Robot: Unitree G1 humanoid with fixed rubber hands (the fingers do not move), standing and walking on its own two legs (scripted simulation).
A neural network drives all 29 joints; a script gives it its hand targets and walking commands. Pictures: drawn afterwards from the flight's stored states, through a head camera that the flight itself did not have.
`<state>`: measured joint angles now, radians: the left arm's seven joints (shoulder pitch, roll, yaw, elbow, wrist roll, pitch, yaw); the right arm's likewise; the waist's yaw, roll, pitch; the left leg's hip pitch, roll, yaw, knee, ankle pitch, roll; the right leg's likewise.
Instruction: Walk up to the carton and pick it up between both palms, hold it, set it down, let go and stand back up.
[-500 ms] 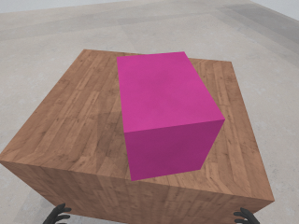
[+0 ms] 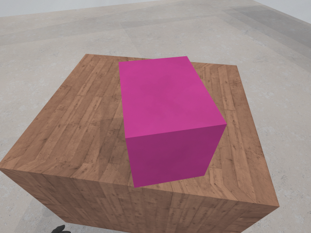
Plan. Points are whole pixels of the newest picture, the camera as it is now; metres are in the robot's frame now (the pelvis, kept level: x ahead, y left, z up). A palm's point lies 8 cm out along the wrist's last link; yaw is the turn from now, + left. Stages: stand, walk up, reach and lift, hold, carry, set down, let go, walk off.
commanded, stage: stand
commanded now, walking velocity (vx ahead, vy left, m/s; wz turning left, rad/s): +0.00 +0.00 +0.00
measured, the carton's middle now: (161, 119) +0.46 -0.01 +0.03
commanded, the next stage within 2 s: walk up in 1.36 s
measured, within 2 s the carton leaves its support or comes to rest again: neither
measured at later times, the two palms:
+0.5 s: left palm out of the picture +0.07 +0.28 -0.11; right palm out of the picture +0.06 -0.29 -0.11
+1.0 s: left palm out of the picture +0.08 +0.28 -0.11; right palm out of the picture +0.06 -0.30 -0.11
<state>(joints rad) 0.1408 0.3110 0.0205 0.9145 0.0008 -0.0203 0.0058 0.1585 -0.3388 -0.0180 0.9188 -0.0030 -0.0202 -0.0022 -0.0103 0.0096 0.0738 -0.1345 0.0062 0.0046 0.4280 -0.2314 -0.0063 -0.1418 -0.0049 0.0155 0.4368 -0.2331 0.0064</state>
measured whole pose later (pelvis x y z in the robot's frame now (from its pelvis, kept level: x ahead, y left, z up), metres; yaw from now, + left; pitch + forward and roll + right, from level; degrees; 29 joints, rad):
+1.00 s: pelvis +0.00 -0.01 +0.01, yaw +0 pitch -3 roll +0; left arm 0.15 0.31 0.03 1.03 -0.01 -0.02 0.01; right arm 0.16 -0.34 -0.01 1.03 0.01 -0.02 -0.01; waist -0.01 0.01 0.07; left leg -0.11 0.02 0.00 0.34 -0.18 -0.02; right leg -0.11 0.01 0.01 0.34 -0.18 0.00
